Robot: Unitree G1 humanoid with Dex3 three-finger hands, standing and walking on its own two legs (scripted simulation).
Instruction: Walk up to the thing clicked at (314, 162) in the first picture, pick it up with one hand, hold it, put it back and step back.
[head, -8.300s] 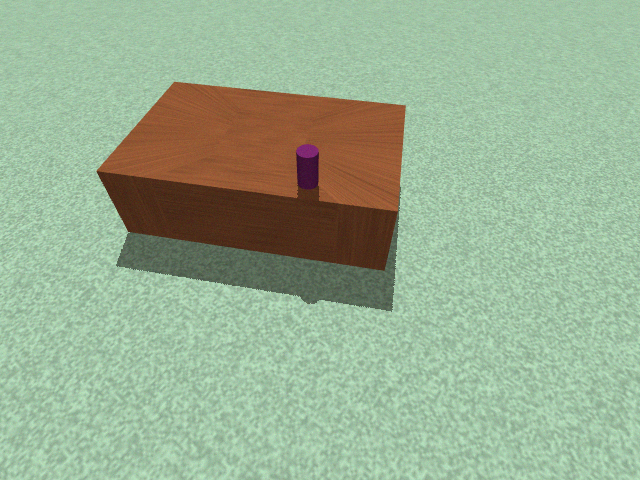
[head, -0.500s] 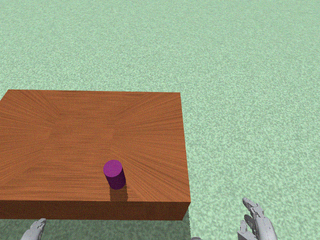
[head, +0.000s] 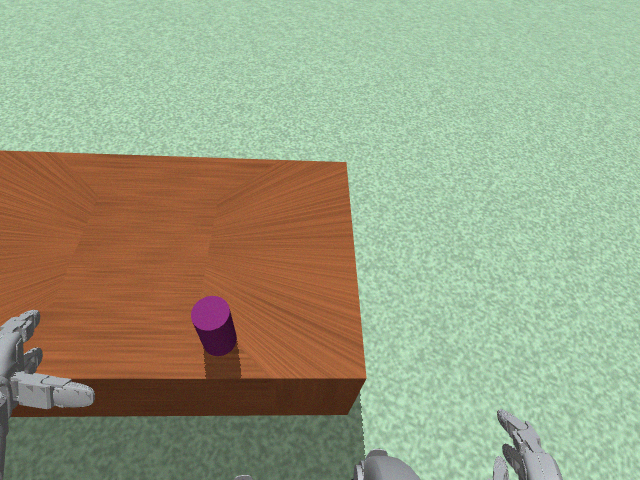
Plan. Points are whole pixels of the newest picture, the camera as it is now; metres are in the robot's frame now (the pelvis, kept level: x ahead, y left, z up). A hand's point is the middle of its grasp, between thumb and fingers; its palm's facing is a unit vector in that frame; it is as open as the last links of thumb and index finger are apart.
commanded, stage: go down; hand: left
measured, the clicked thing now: (215, 327) +0.46 +0.18 -0.32
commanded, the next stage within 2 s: approach in 1.38 s
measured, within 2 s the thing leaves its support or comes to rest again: neither
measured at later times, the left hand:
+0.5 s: hand (42, 310) +0.36 +0.35 -0.02, palm faces +0.16 -0.98 -0.14, open 17.5 cm
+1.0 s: hand (38, 289) +0.39 +0.36 -0.02, palm faces +0.16 -0.98 -0.11, open 17.5 cm
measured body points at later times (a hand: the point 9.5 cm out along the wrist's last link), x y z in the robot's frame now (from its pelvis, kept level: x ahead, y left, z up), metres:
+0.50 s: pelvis -0.01 +0.00 -0.02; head +0.10 +0.03 +0.42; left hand +0.34 +0.40 -0.01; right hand +0.05 -0.28 -0.11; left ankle -0.01 +0.12 -0.68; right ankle +0.06 -0.14 -0.68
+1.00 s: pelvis -0.01 +0.00 -0.04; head +0.13 +0.03 +0.39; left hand +0.37 +0.41 -0.01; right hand +0.05 -0.28 -0.13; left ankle -0.01 +0.12 -0.68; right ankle +0.06 -0.14 -0.68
